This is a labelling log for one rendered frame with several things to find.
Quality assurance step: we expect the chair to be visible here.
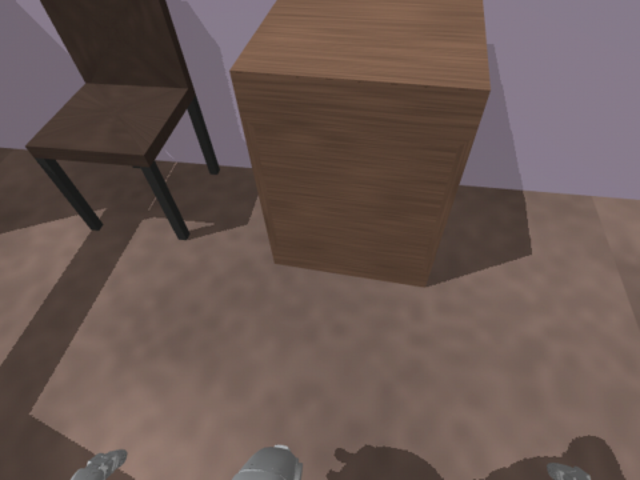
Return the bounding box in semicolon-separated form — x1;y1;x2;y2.
25;0;220;240

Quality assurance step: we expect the left robot hand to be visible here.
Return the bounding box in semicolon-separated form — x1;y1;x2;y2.
70;449;127;480

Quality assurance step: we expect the right robot hand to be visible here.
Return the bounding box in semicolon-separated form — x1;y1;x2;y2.
547;463;591;480

